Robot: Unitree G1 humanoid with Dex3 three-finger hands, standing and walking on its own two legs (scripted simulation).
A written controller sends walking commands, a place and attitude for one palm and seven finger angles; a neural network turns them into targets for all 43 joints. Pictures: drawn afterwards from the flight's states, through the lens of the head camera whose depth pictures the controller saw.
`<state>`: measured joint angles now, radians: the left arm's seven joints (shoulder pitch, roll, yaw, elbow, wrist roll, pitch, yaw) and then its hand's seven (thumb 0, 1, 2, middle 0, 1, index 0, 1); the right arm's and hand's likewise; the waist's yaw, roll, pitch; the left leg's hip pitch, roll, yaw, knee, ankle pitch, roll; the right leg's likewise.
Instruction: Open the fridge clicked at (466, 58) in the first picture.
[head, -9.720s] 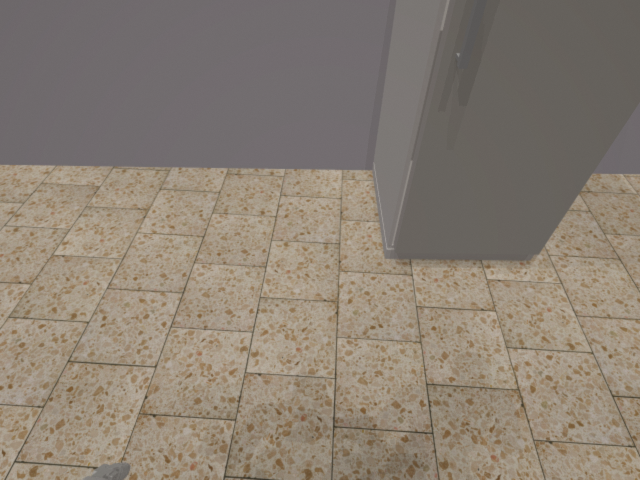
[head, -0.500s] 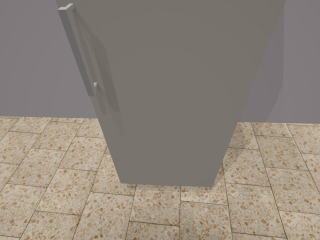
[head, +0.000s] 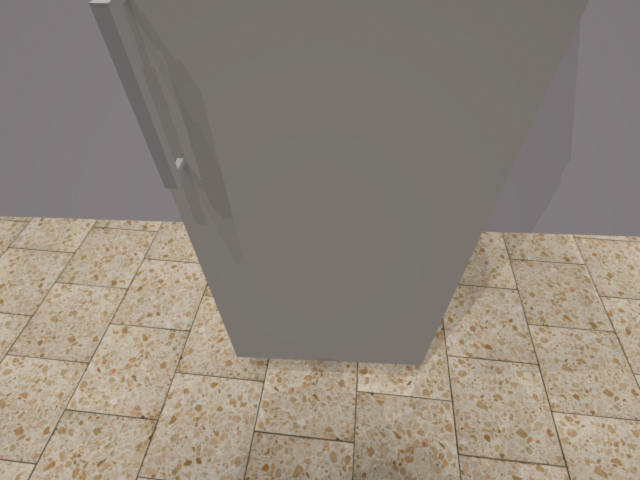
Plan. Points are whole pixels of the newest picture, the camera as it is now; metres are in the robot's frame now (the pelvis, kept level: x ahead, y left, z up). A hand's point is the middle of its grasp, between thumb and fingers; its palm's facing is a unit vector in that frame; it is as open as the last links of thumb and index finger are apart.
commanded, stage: look again from close up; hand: left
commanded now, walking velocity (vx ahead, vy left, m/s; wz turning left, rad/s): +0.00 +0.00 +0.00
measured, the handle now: (149, 101) +0.53 +0.27 +0.20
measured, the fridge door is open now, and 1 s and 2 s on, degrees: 0 0 0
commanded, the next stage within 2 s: shuffle to correct the standing spot in 0.54 s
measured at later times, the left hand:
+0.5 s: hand out of the picture +0.03 +0.17 -0.17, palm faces +0.02 -0.98 -0.21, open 7.4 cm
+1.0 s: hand out of the picture +0.02 +0.20 -0.19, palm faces +0.08 -0.98 -0.19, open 7.4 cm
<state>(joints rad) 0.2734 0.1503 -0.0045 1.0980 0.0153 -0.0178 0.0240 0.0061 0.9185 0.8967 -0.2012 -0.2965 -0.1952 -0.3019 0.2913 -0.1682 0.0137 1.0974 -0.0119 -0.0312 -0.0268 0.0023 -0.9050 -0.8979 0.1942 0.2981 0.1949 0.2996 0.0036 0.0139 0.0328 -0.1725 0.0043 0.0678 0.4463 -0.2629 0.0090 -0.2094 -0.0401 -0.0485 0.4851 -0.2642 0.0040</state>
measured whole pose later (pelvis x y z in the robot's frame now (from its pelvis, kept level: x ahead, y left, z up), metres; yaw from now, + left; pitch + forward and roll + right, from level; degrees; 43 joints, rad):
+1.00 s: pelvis +0.03 +0.02 -0.01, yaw +0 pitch +0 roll +1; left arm 0.31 0.17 0.04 1.06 0.03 0.01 0.03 0.00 0.91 0.90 -0.20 -0.30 -0.20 -0.30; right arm 0.29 -0.17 0.00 1.08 -0.02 0.00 -0.02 0.00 -0.91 -0.90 0.19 0.30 0.19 0.30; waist 0.03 -0.04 0.03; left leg -0.17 -0.02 0.09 0.51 -0.34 0.03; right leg -0.21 -0.07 -0.04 0.55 -0.34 0.02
